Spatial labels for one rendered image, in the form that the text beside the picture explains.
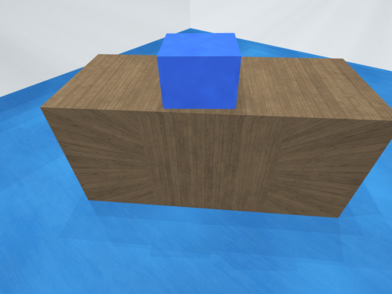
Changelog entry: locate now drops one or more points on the carton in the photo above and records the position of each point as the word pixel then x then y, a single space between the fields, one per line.
pixel 199 70

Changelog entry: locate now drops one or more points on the pedestal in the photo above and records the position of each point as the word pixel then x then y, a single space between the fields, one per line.
pixel 303 137

